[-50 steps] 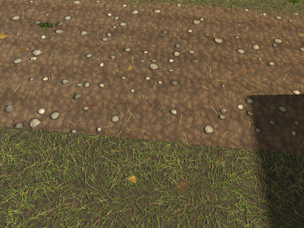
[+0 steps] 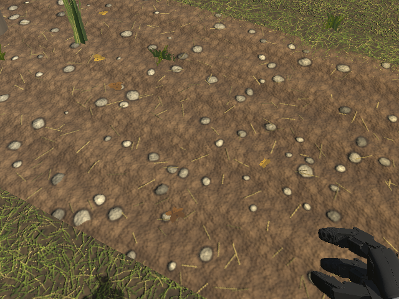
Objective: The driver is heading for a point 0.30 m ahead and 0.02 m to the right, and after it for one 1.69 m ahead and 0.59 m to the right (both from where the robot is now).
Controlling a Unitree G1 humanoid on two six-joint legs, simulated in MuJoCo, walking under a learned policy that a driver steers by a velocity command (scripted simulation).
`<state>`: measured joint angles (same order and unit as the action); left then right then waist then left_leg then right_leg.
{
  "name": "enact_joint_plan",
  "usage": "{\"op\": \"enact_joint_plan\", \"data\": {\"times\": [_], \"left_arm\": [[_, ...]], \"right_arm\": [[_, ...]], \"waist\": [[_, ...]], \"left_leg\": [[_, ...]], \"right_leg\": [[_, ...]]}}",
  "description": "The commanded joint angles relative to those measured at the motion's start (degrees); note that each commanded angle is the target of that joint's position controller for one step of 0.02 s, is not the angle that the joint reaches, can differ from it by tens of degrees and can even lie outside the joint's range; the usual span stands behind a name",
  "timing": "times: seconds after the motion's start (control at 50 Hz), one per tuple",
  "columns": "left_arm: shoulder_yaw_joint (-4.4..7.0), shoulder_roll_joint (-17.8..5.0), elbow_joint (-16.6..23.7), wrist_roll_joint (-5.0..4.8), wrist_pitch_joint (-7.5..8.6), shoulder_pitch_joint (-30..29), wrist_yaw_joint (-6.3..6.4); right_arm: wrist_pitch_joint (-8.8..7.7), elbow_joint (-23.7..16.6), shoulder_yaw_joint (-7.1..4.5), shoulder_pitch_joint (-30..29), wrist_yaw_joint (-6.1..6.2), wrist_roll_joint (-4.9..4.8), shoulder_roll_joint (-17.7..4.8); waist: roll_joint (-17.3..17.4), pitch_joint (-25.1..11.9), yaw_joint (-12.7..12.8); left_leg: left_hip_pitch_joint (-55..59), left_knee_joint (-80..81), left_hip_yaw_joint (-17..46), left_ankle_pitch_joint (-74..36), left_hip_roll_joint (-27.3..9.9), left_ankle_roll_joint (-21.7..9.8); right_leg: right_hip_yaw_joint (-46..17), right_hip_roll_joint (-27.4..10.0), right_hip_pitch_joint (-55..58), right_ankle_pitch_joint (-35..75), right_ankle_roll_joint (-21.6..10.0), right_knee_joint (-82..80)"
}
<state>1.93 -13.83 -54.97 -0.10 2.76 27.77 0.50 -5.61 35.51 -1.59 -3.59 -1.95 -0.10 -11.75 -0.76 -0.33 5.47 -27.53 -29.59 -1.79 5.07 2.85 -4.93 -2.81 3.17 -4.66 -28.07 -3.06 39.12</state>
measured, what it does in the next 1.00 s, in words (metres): walks ahead: right foot, then left foot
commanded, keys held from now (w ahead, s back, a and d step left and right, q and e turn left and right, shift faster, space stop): w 0.10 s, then no key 0.76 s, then e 0.14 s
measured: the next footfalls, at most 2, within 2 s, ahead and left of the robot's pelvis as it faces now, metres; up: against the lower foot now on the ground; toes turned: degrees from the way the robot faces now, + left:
right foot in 0.40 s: +0.35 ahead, -0.14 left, +0.00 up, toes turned +1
left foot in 0.68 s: +0.26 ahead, +0.10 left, +0.00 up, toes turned +0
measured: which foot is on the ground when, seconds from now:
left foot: down 0.00-0.42, up 0.44-0.66, down 0.68-1.00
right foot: up 0.00-0.38, down 0.40-1.00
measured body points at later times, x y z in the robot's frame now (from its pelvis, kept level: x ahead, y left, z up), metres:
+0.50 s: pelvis +0.20 -0.04 +0.00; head +0.24 -0.05 +0.45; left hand +0.38 +0.20 -0.09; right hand +0.26 -0.31 -0.14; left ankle +0.11 +0.09 -0.69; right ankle +0.31 -0.14 -0.72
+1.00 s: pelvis +0.25 -0.03 +0.00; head +0.27 -0.02 +0.45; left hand +0.36 +0.24 -0.13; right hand +0.30 -0.29 -0.13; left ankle +0.22 +0.10 -0.72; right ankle +0.31 -0.14 -0.72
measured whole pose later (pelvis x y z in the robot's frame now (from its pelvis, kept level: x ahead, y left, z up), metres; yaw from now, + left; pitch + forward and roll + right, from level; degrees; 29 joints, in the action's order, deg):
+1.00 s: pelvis +0.25 -0.03 +0.00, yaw -1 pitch +0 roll +0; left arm 3.3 -14.4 -50.4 -0.4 -1.1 10.2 1.1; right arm -0.7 56.3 -2.8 13.4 3.4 0.0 -12.9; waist -1.0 2.3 -0.1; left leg -12.2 -33.4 -1.1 21.1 -1.5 0.9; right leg -1.9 0.9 -20.7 -12.4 -0.3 33.2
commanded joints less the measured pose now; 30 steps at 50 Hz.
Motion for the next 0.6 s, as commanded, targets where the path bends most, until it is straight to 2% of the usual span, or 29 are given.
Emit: {"op": "enact_joint_plan", "data": {"times": [0.02,0.04,0.06,0.08,0.1,0.12,0.14,0.18,0.2,0.24,0.3,0.34,0.36,0.38,0.4,0.42,0.44,0.46,0.48,0.5,0.52,0.56,0.6], "left_arm": [[1.52,-8.9,5.7,-1.03,3.22,-0.2,-1.33],[1.99,-9.8,7.9,-1.77,3.26,-5.9,-1.21],[1.98,-8.7,8.4,-1.31,2.97,-8.4,-0.76],[2.20,-7.7,8.3,-0.65,2.44,-8.1,-0.44],[2.08,-6.2,8.0,-0.38,1.72,-6.4,-0.24],[1.90,-4.8,7.9,-0.18,1.14,-5.5,-0.04],[1.95,-4.6,8.2,0.07,0.84,-5.4,0.18],[1.91,-4.5,9.8,0.63,0.88,-8.7,0.57],[1.60,-3.8,10.5,0.87,1.04,-10.6,0.53],[0.96,-2.6,11.6,0.72,1.35,-15.3,0.05],[1.17,-4.1,13.0,0.26,1.12,-19.0,-0.57],[1.56,-5.9,13.9,0.76,1.11,-20.3,-0.97],[1.83,-6.5,13.7,1.05,1.19,-19.2,-1.06],[2.14,-7.1,12.7,1.36,1.29,-16.8,-0.96],[2.86,-10.0,12.3,1.66,1.45,-14.8,-0.51],[3.25,-13.0,12.7,2.43,1.27,-13.2,-0.06],[2.34,-8.8,12.1,2.07,0.41,-11.1,-0.11],[1.37,-5.9,11.6,1.28,-0.18,-10.4,-0.64],[1.23,-6.0,11.4,0.96,-0.57,-12.7,-0.98],[1.15,-6.3,12.0,1.02,-0.84,-15.8,-1.00],[1.30,-7.0,12.6,1.15,-1.12,-19.6,-0.85],[1.57,-7.2,13.1,1.79,-1.66,-23.8,-0.42],[1.34,-6.1,12.6,1.54,-1.89,-24.4,0.01]], "right_arm": [[1.22,4.5,-4.12,26.3,1.40,-0.80,-10.5],[1.33,3.9,-3.57,20.2,1.53,-1.02,-9.6],[1.21,3.6,-3.18,16.4,1.25,-0.56,-8.5],[0.90,3.4,-2.87,14.3,0.90,0.04,-7.5],[0.53,3.7,-2.73,13.0,0.52,0.43,-7.0],[0.05,4.0,-2.73,12.2,0.18,0.35,-7.0],[-0.38,4.6,-2.77,12.1,0.08,0.48,-7.3],[-0.48,6.3,-3.06,12.9,0.77,0.73,-8.8],[-0.21,7.1,-3.13,13.4,1.20,0.62,-9.2],[0.36,8.9,-3.18,16.1,1.90,0.39,-9.9],[1.09,11.3,-3.16,19.3,2.19,-0.19,-11.2],[1.37,12.2,-3.17,18.8,2.22,-0.66,-11.7],[1.53,12.5,-3.10,18.0,2.34,-0.94,-11.6],[1.66,12.8,-2.84,17.9,2.42,-1.04,-10.9],[1.39,13.2,-2.39,20.6,2.36,-0.24,-9.6],[0.59,14.1,-1.28,27.8,2.03,0.94,-6.3],[0.86,15.7,-0.23,31.0,2.07,0.40,-4.7],[2.08,15.5,-1.07,28.2,2.07,-0.38,-8.3],[3.51,14.9,-1.55,25.1,2.48,-0.85,-9.5],[4.93,14.7,-1.78,22.8,3.09,-0.68,-9.3],[6.16,14.6,-1.85,21.7,3.62,-0.33,-8.8],[7.21,15.5,-1.58,22.4,4.42,-0.04,-7.0],[6.97,17.1,-1.39,23.8,4.55,0.24,-5.7]], "waist": [[8.8,-17.3,-12.5],[6.3,-7.5,-10.4],[2.4,-2.9,-8.5],[1.9,-0.6,-6.3],[3.3,0.0,-4.3],[4.1,0.2,-3.3],[4.4,0.0,-2.6],[4.6,0.0,-2.6],[4.4,-0.4,-3.0],[4.5,-1.3,-5.2],[5.0,-2.8,-6.7],[5.3,-3.2,-6.2],[5.2,-3.7,-5.1],[4.4,-4.6,-3.9],[1.0,-6.4,-4.3],[-7.0,-12.4,-7.0],[-13.1,-19.6,-5.0],[-10.8,-18.8,-3.8],[-7.5,-14.8,-4.2],[-5.0,-10.7,-4.7],[-4.9,-7.7,-6.0],[-7.7,-5.3,-7.8],[-7.4,-5.8,-8.4]], "left_leg": [[50.5,7.7,36.9,1.3,-23.7,-15.6],[39.4,11.0,29.3,1.9,-21.2,-13.0],[30.4,14.0,25.2,0.3,-18.7,-11.5],[23.6,16.6,22.3,-1.6,-16.9,-10.6],[18.6,18.7,19.8,-2.4,-15.6,-10.3],[15.2,19.6,17.3,-8.1,-15.1,-10.5],[13.3,19.3,14.2,-16.6,-14.5,-10.8],[11.5,18.2,8.8,-29.5,-13.2,-10.0],[10.9,17.3,6.3,-32.2,-11.9,-8.9],[11.1,15.9,3.6,-31.8,-10.0,-7.0],[15.1,13.7,5.3,-26.9,-11.5,-6.1],[17.9,10.3,7.5,-24.5,-13.1,-5.1],[18.7,7.8,8.2,-22.0,-13.1,-4.1],[18.9,4.4,8.0,-19.5,-11.5,-2.7],[17.3,-1.0,6.4,-14.8,-7.9,-0.2],[6.9,-10.6,4.6,3.3,-3.8,3.0],[3.3,-20.5,4.1,26.0,-2.1,5.8],[1.5,-25.4,6.1,35.4,-3.0,7.1],[-0.6,-27.4,6.6,34.5,-4.3,7.5],[-1.0,-27.0,6.2,31.9,-5.2,7.9],[0.9,-24.1,6.1,28.7,-6.2,8.2],[8.2,-16.9,4.4,22.9,-5.7,8.4],[14.0,-10.1,2.8,15.3,-4.8,7.9]], "right_leg": [[-5.0,-3.8,-40.0,-3.9,0.7,34.8],[-2.7,-6.3,-41.4,2.3,1.2,32.7],[-1.4,-7.8,-39.2,5.9,1.7,29.4],[-1.4,-9.0,-36.0,8.5,2.3,27.2],[-1.4,-9.8,-32.2,9.7,2.8,25.9],[-0.8,-9.8,-29.7,10.3,3.5,24.5],[-0.3,-9.6,-28.3,11.5,4.2,22.6],[0.6,-9.4,-27.7,16.7,5.3,16.2],[1.1,-9.1,-26.3,20.7,5.2,11.6],[2.3,-7.2,-22.9,29.2,4.7,2.6],[1.2,-5.5,-20.1,33.2,3.9,-3.8],[0.2,-5.2,-19.1,29.8,2.6,-6.9],[0.2,-4.9,-16.8,30.3,1.8,-9.8],[1.0,-4.2,-12.6,33.4,0.8,-13.3],[-1.3,-7.4,-5.9,51.7,-0.8,-14.2],[-9.5,-17.1,9.8,71.8,-7.0,-9.1],[-17.4,-24.4,14.6,72.4,-14.1,-10.3],[-20.1,-23.9,11.7,61.6,-14.7,-13.0],[-19.7,-22.4,7.1,48.6,-12.9,-15.4],[-18.3,-20.8,1.5,38.7,-11.4,-17.9],[-16.5,-19.4,-4.5,30.8,-9.9,-20.5],[-11.9,-15.7,-13.2,22.5,-7.8,-23.6],[-8.5,-13.5,-15.5,18.5,-7.0,-23.7]]}}
Velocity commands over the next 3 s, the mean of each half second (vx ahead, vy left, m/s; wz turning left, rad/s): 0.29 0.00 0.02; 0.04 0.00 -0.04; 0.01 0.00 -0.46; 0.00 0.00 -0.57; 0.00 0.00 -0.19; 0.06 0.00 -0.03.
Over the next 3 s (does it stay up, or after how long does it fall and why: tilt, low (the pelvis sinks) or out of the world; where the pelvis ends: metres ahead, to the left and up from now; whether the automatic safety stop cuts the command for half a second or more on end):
stays up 0.28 -0.06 0.01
